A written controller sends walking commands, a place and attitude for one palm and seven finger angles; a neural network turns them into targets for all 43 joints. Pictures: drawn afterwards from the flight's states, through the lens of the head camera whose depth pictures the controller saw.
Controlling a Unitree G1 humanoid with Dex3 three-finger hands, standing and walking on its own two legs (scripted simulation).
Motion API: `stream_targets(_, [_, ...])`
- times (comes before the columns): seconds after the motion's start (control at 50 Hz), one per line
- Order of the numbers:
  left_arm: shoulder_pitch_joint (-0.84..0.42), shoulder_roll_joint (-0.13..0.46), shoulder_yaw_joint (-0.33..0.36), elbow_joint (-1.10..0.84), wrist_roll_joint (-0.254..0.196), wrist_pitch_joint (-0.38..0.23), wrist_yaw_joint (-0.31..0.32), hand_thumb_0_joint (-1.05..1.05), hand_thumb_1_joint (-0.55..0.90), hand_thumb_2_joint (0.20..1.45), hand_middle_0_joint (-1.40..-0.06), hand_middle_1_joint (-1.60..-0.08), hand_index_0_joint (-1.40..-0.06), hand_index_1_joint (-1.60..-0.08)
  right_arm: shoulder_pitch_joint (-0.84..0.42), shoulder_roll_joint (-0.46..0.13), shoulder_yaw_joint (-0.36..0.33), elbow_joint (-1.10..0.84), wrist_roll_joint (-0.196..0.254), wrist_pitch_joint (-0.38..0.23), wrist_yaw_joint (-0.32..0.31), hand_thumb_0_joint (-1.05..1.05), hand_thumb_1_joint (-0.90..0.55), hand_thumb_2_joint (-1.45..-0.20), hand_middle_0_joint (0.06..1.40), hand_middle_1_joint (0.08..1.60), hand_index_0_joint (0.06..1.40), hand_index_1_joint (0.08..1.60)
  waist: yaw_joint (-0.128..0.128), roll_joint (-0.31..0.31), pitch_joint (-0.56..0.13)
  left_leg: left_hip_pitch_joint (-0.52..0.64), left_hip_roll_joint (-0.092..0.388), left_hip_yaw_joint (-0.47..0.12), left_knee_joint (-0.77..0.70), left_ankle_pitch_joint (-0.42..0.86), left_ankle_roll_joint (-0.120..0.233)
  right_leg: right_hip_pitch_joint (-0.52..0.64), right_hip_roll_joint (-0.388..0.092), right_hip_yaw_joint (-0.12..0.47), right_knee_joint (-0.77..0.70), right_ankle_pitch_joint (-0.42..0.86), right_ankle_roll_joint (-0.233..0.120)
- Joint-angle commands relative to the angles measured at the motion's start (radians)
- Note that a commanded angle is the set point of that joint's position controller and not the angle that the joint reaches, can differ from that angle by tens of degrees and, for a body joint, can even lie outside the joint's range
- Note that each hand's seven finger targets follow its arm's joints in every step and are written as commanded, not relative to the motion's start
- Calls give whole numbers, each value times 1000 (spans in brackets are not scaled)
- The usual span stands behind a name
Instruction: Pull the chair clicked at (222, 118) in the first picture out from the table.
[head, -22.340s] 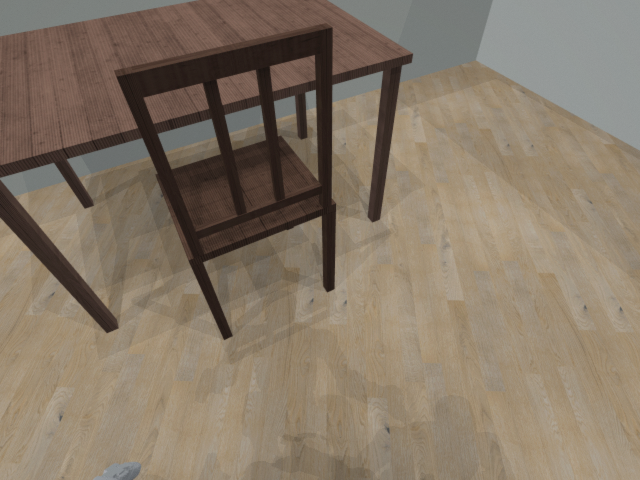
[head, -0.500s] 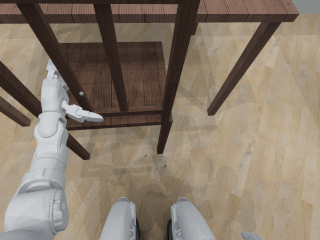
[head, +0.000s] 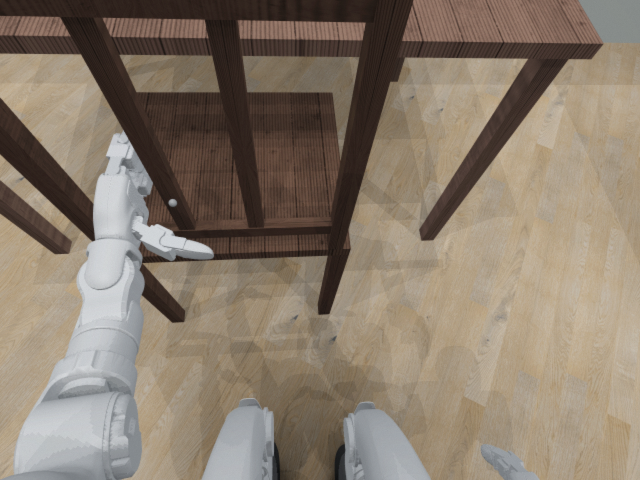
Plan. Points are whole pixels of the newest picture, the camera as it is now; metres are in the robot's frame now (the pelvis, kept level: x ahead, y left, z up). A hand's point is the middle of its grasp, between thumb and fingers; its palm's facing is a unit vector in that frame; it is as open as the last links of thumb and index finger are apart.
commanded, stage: hook a spindle and tug to test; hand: left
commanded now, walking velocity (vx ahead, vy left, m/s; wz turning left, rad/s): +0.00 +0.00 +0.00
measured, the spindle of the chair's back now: (151, 154) +0.49 +0.20 +0.06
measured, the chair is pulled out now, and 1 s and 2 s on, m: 0.00 0.00 0.08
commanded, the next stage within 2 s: step backward, pulling the chair out in 1.34 s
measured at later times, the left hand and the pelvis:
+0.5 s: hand (177, 192) +0.46 +0.17 +0.02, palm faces +0.05 -1.00 -0.04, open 9.7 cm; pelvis +0.00 +0.01 +0.00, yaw -1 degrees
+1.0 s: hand (177, 197) +0.45 +0.17 +0.02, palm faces +0.05 -1.00 -0.03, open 5.4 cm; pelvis +0.01 +0.01 +0.00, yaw -1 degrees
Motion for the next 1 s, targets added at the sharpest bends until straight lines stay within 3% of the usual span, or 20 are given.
stream_targets(0.0, [-382,207,42,-203,-2,-91,28,0,-500,300,-218,-573,-218,-573,118,-156,-62,-58,-7,-22,-12,0,-900,-900,200,300,200,300,-25,54,-448,377,-8,-57,-120,332,-14,158,1,42,-155,300,-9])
stream_targets(0.06, [-394,181,18,-227,8,-113,36,0,-500,300,-271,-738,-271,-738,120,-156,-66,-59,-10,-26,-10,0,-900,-900,200,300,200,300,-25,85,-497,439,-2,-69,-121,368,-21,128,2,35,-144,304,-12])
stream_targets(0.12, [-402,176,11,-189,12,-101,37,0,-500,300,-324,-902,-324,-902,123,-161,-66,-51,-11,-22,-9,0,-900,-900,200,300,200,300,-29,96,-483,431,-2,-73,-121,345,-23,109,2,31,-145,278,-13])
stream_targets(0.14, [-422,154,-8,-172,13,-96,35,0,-444,324,-342,-957,-342,-957,130,-161,-65,-48,-11,-21,-8,0,-900,-900,200,300,200,300,-46,75,-472,434,-1,-80,-124,334,-21,91,3,24,-145,263,-13])
stream_targets(0.16, [-407,180,18,-147,17,-86,36,0,-388,348,-359,-1012,-359,-1012,132,-166,-66,-47,-11,-18,-9,0,-900,-900,200,300,200,300,-32,83,-469,416,-2,-78,-124,324,-22,96,3,26,-144,255,-14])
stream_targets(0.18, [-413,198,27,-131,21,-79,37,0,-332,372,-377,-1066,-377,-1066,134,-169,-65,-45,-11,-14,-11,0,-900,-900,200,300,200,300,-36,65,-465,405,0,-80,-125,317,-21,96,2,26,-144,251,-13])
stream_targets(0.24, [-413,173,20,-155,13,-71,44,0,-164,444,-430,-1231,-430,-1231,139,-165,-65,-59,-11,-11,-10,0,-900,-900,200,300,200,300,-31,71,-502,433,-1,-82,-130,357,-20,110,3,22,-140,277,-14])
stream_targets(0.28, [-401,206,51,-199,4,-74,52,0,-52,492,-465,-1340,-465,-1340,137,-165,-66,-63,-12,-7,-9,0,-900,-900,200,300,200,300,-17,81,-540,451,-1,-77,-126,401,-24,141,1,26,-139,319,-13])
stream_targets(0.32, [-387,204,45,-204,10,-75,55,0,60,540,-500,-1450,-500,-1450,140,-159,-65,-64,-12,-4,-7,0,-900,-900,200,300,200,300,-20,66,-536,432,-1,-68,-123,411,-20,166,3,31,-142,345,-10])
stream_targets(0.42, [-321,172,24,-207,15,-76,61,0,340,660,-500,-1450,-500,-1450,141,-156,-67,-63,-9,1,0,0,-900,-900,200,300,200,300,-18,52,-494,437,3,-71,-137,404,-24,153,7,25,-149,331,-12])
stream_targets(0.44, [-350,143,-2,-226,13,-80,60,0,396,684,-500,-1450,-500,-1450,140,-154,-66,-65,-10,-1,1,0,-900,-900,200,300,200,300,-31,76,-491,450,4,-73,-136,408,-24,133,7,23,-147,328,-12])
stream_targets(0.48, [-330,179,28,-209,14,-78,63,0,508,732,-500,-1450,-500,-1450,145,-161,-69,-59,-10,2,0,0,-900,-900,200,300,200,300,-21,60,-479,438,4,-73,-138,394,-25,140,6,24,-151,320,-13])
stream_targets(0.54, [-349,135,-11,-222,10,-80,58,0,676,804,-500,-1450,-500,-1450,141,-156,-68,-60,-8,1,1,0,-900,-900,200,300,200,300,-35,83,-471,458,4,-75,-139,405,-25,118,7,21,-152,321,-14])
stream_targets(0.56, [-342,159,10,-216,13,-81,60,0,732,828,-500,-1450,-500,-1450,144,-160,-71,-56,-10,2,1,0,-900,-900,200,300,200,300,-25,79,-478,466,7,-79,-139,404,-29,111,7,19,-149,311,-15])
stream_targets(0.62, [-362,147,-1,-197,12,-80,57,0,900,900,-500,-1450,-500,-1450,142,-158,-69,-53,-11,4,-1,0,-900,-900,200,300,200,300,-35,69,-461,442,2,-75,-135,385,-25,117,5,22,-153,308,-12])
stream_targets(0.68, [-334,147,-1,-223,16,-88,58,0,900,900,-500,-1450,-500,-1450,139,-157,-72,-59,-11,5,1,0,-900,-900,200,300,200,300,-19,104,-499,499,7,-82,-138,446,-33,109,5,16,-143,332,-18])
stream_targets(0.76, [-270,123,-13,-236,5,-75,52,0,900,900,-500,-1450,-500,-1450,130,-155,-73,-72,-6,9,4,0,-900,-900,200,300,200,300,-14,76,-508,490,5,-74,-138,460,-30,138,6,19,-148,357,-14])
stream_targets(0.8, [-252,143,0,-223,12,-67,55,0,900,900,-500,-1450,-500,-1450,128,-154,-71,-75,-6,15,4,0,-900,-900,200,300,200,300,-13,51,-475,442,0,-63,-139,429,-24,166,6,25,-153,362,-12])
stream_targets(0.88, [-233,127,-18,-269,16,-71,58,0,900,900,-500,-1450,-500,-1450,122,-150,-71,-84,-5,15,6,0,-900,-900,200,300,200,300,-4,89,-489,478,4,-69,-143,450,-30,150,5,22,-148,359,-15])
stream_targets(0.98, [-146,107,-21,-307,-3,-58,54,0,900,900,-500,-1450,-500,-1450,116,-146,-74,-98,-1,13,8,0,-900,-900,200,300,200,300,3,46,-493,462,1,-56,-144,477,-25,202,5,27,-154,410,-11])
